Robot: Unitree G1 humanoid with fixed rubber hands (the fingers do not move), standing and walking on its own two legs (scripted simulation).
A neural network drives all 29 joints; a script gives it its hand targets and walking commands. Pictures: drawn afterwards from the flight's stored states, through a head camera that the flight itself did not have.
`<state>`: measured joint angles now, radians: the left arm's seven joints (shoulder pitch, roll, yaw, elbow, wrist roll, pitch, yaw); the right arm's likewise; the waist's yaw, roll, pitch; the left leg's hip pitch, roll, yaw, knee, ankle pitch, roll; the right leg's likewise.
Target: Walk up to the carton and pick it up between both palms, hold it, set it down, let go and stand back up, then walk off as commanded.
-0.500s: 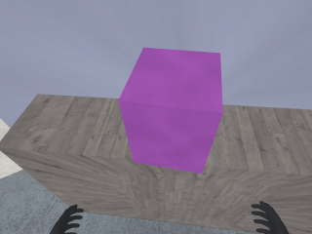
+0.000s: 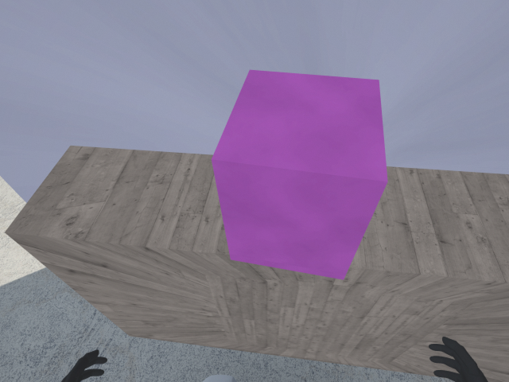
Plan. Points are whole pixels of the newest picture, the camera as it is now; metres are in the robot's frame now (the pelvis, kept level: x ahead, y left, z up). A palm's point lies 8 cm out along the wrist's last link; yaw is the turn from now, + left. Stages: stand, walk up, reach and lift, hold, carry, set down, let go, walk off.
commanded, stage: walk up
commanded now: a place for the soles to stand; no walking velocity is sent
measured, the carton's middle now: (298, 177) +0.41 -0.03 +0.09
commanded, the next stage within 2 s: reach and lift in 1.20 s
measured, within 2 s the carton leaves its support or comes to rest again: neither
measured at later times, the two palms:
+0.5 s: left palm out of the picture +0.09 +0.37 -0.08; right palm out of the picture +0.08 -0.24 -0.08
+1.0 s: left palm out of the picture +0.09 +0.36 -0.07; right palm out of the picture +0.08 -0.25 -0.08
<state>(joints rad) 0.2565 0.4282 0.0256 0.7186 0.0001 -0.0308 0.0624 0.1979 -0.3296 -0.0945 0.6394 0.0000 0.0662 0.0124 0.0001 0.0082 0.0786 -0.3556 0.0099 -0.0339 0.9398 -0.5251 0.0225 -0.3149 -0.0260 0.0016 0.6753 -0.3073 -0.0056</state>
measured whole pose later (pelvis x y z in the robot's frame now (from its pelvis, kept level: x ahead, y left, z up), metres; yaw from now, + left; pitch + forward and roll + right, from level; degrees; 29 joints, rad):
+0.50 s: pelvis -0.03 +0.06 +0.00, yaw -4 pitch -3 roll -1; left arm 0.27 0.43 0.03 0.72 0.00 -0.01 0.05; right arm 0.20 -0.34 -0.07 0.64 0.00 0.04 0.01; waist 0.00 0.03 0.08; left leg -0.32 0.01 0.07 0.71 -0.33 0.05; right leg -0.32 -0.01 0.03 0.68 -0.31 0.01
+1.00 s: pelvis -0.03 +0.05 +0.00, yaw -4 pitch -3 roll +0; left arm 0.28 0.43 0.02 0.72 0.00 -0.02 0.04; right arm 0.20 -0.34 -0.07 0.64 0.00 0.03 0.02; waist 0.00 0.03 0.07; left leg -0.32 0.01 0.07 0.68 -0.32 0.03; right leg -0.33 -0.01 0.03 0.68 -0.30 0.01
